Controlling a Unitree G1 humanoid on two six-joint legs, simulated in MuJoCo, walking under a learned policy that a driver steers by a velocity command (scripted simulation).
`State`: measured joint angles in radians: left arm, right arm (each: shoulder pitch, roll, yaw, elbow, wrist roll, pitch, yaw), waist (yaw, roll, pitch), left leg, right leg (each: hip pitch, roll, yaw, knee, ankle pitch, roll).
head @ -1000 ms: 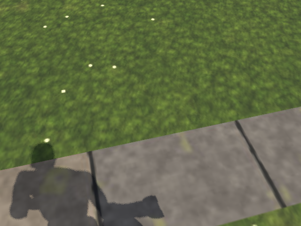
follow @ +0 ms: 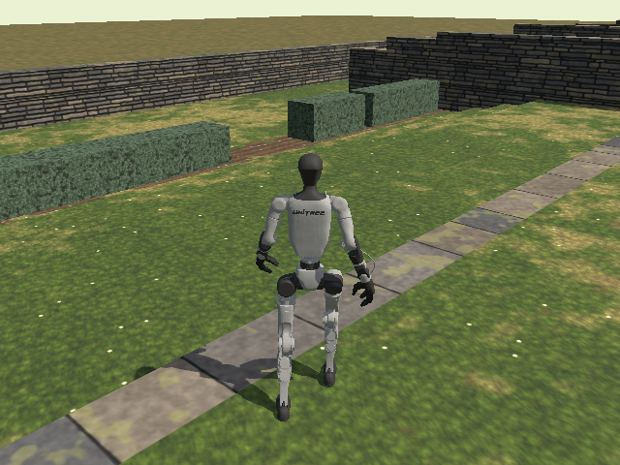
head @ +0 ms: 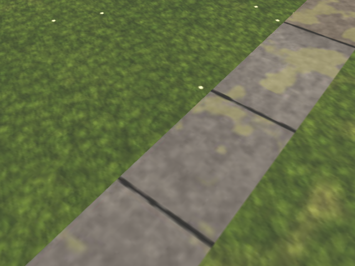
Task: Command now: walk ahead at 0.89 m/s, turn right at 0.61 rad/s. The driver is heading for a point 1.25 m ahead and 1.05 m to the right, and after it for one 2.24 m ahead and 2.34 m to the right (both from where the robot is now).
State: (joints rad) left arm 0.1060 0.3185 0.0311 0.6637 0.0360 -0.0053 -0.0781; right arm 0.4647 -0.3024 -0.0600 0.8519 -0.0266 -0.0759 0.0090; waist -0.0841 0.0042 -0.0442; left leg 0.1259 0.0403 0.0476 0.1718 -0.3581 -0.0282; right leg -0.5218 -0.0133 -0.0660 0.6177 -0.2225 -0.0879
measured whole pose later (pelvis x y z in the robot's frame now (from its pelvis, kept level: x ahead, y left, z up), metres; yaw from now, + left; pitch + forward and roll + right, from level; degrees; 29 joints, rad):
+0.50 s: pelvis +0.42 -0.10 -0.03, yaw -25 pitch +3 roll +1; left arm 0.52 0.33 0.07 0.89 0.00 -0.07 0.00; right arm -0.05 -0.27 0.01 0.59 -0.04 -0.08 0.00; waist 0.12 -0.02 0.04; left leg -0.59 0.01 -0.01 0.59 -0.07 0.01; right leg 0.10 0.15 0.29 0.65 -0.50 -0.14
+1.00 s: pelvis +0.79 -0.37 -0.04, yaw -53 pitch +0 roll +0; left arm 0.14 0.33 0.05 0.71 0.03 0.00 -0.03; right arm 0.35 -0.25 -0.03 0.81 -0.03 -0.06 0.00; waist -0.02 -0.01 0.08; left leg -0.13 0.08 0.05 1.35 -0.36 -0.04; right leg -0.50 0.16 -0.10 0.76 -0.27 -0.21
